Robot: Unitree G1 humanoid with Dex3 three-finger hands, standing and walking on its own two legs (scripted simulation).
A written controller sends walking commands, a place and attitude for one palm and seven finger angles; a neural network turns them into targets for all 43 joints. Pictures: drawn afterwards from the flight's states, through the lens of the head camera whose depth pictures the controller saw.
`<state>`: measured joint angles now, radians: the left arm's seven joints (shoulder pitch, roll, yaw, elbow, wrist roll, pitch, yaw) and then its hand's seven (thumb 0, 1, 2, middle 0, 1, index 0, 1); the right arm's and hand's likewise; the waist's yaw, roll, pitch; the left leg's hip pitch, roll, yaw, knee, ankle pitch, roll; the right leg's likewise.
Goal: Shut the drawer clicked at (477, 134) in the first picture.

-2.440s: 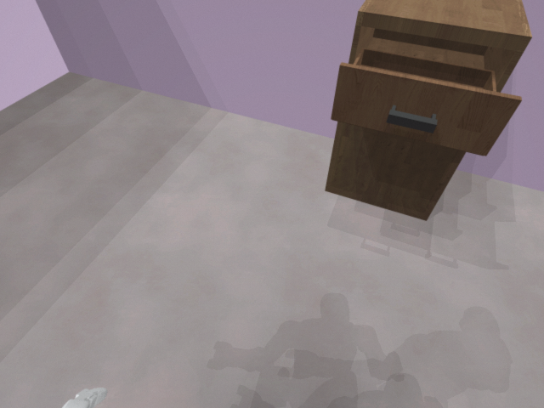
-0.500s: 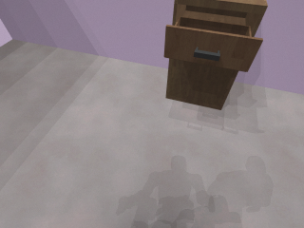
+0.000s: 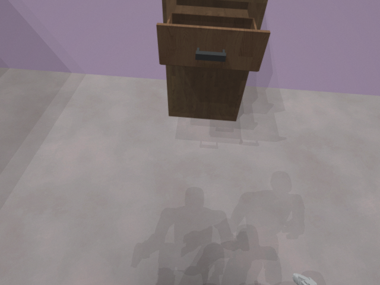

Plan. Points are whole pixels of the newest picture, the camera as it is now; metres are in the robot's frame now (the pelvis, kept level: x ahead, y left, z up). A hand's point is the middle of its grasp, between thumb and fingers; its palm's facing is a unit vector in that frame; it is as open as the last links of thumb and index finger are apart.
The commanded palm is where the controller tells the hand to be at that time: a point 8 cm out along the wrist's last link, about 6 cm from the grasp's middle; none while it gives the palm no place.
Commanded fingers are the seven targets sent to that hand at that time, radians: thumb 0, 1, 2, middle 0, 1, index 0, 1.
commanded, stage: walk to a spot facing it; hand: left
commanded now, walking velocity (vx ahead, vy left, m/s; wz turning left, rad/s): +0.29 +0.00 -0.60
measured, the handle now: (210, 53) +1.00 +0.00 -0.04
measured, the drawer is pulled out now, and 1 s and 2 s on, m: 0.30 0.30 0.30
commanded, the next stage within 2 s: turn to face it in 1.06 s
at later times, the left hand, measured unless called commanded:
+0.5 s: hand (178, 229) +0.28 +0.06 -0.16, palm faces -0.37 -0.91 -0.21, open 7.4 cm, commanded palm none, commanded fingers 0.00 0.90 0.90 -0.20 -0.30 -0.20 -0.30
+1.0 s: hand (181, 195) +0.39 +0.06 -0.17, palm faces -0.39 -0.91 -0.14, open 7.4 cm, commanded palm none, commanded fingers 0.00 0.90 0.90 -0.20 -0.30 -0.20 -0.30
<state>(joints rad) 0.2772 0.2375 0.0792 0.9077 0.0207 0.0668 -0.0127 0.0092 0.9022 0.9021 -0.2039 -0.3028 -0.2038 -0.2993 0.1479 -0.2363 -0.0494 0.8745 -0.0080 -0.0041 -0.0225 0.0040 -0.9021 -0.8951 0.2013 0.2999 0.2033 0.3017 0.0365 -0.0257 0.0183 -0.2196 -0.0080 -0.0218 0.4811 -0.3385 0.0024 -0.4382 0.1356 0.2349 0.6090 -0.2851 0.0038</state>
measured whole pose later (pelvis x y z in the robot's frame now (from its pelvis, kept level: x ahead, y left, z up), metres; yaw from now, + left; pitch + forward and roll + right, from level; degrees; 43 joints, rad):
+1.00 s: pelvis +0.30 -0.10 +0.01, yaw -28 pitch -1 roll -1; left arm 0.31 0.20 0.09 1.06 0.03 0.00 -0.02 0.01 0.91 0.90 -0.20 -0.30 -0.20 -0.30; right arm 0.33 -0.13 -0.04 1.03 -0.02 -0.08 -0.02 0.00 -0.93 -0.89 0.20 0.30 0.20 0.30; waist 0.02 -0.05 0.00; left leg -0.17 0.06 0.25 0.43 -0.25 0.05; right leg -0.53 -0.06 -0.02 1.20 -0.22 -0.01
